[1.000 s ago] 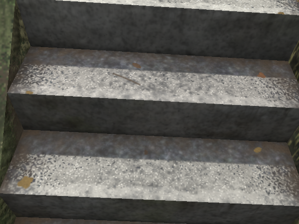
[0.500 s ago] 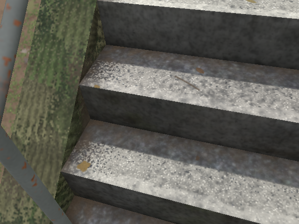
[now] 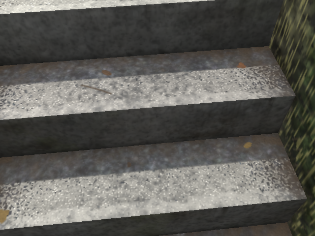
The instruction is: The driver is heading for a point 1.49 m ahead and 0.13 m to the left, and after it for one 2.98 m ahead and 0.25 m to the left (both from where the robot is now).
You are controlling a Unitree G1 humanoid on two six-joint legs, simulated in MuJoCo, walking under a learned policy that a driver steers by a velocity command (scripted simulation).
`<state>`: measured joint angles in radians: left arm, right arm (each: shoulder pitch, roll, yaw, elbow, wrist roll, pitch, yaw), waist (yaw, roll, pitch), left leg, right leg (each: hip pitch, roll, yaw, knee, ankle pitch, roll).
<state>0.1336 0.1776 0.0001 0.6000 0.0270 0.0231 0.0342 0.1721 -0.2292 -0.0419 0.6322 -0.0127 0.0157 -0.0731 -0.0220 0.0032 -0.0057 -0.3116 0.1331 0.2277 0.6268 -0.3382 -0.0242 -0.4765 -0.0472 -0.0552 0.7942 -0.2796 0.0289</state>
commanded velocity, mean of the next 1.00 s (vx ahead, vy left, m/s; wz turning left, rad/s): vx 0.30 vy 0.00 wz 0.12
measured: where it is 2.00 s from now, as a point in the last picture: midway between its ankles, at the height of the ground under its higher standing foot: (136, 188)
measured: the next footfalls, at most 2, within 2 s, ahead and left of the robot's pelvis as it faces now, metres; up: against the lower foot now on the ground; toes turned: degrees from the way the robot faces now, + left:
right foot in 0.02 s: +0.06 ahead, -0.12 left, +0.00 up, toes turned -4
left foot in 0.48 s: +0.05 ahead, +0.12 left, +0.00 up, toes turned -1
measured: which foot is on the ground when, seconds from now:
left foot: down 0.00-0.02, up 0.04-0.46, down 0.48-0.86, up 0.88-1.00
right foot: up 0.00-0.00, down 0.02-0.50, up 0.52-0.82, down 0.84-1.00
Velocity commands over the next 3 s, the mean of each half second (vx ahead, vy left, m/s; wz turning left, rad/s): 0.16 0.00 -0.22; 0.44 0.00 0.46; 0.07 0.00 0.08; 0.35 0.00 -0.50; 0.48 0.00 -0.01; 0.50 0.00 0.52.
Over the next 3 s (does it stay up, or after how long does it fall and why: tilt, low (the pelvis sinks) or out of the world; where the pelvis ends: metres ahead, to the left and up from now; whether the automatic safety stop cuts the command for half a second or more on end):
stays up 1.07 0.09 0.77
